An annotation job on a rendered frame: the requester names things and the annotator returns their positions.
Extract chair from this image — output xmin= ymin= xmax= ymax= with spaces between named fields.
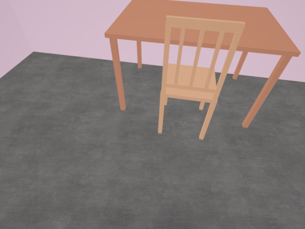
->
xmin=158 ymin=15 xmax=245 ymax=140

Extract table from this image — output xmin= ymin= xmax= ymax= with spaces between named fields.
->
xmin=104 ymin=0 xmax=301 ymax=128

